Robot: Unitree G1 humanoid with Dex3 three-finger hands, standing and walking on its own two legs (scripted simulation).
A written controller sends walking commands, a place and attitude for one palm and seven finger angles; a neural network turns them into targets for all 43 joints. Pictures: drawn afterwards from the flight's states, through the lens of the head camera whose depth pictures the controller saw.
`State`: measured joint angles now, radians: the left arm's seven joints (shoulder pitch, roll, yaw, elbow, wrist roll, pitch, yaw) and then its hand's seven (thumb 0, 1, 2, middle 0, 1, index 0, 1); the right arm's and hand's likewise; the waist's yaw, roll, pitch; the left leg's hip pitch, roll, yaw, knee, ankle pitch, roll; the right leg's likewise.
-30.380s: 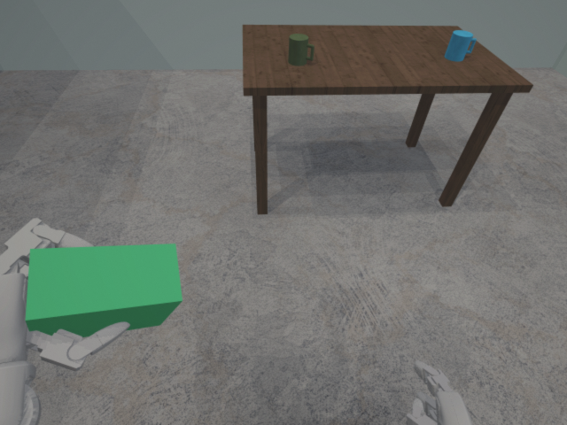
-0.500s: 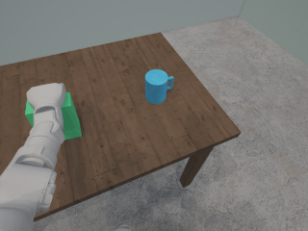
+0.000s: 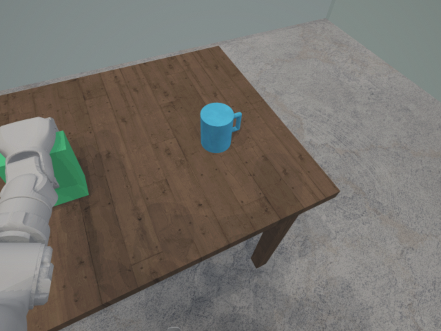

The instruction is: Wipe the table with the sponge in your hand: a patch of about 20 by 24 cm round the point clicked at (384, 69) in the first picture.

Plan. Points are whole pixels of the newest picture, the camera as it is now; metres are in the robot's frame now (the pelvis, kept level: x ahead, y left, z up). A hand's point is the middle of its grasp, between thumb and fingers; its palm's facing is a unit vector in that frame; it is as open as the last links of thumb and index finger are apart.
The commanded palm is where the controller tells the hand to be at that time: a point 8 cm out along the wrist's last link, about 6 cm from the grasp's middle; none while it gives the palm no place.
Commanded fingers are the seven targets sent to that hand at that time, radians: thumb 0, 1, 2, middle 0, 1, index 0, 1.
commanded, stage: slide back across to the first lane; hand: left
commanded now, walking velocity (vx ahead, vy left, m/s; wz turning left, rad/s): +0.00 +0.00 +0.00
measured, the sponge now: (51, 180) +0.42 +0.34 -0.01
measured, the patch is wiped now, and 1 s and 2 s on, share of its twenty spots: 0.95 0.95 1.00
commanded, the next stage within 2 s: wipe back along the first lane in 0.24 s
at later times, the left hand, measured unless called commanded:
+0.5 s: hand (13, 176) +0.39 +0.38 +0.04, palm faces -0.13 -0.01 -0.99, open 10.6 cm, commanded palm +0.37 +0.36 +0.09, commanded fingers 0.00 0.10 1.30 -1.20 -1.60 -1.20 -1.60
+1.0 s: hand (18, 206) +0.33 +0.34 +0.04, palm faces -0.08 -0.01 -1.00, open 10.6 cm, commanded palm +0.30 +0.32 +0.07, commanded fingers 0.00 0.10 1.30 -1.20 -1.60 -1.20 -1.60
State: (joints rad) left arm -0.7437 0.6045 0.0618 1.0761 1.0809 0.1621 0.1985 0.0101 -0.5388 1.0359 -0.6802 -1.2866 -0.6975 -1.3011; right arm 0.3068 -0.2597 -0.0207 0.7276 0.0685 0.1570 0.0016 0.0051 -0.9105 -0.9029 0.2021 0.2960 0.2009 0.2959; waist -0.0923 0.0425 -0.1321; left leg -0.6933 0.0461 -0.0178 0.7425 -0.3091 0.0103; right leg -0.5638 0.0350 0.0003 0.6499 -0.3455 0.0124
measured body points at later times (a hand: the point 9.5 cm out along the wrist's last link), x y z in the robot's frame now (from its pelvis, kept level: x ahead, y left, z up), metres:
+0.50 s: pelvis +0.01 +0.01 +0.00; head +0.07 +0.02 +0.45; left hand +0.39 +0.37 +0.09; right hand +0.12 -0.26 -0.11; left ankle +0.02 +0.11 -0.71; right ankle -0.02 -0.14 -0.71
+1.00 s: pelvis +0.00 +0.00 +0.01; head +0.03 +0.00 +0.46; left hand +0.33 +0.34 +0.09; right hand +0.15 -0.24 -0.11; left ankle +0.02 +0.11 -0.71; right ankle -0.02 -0.14 -0.71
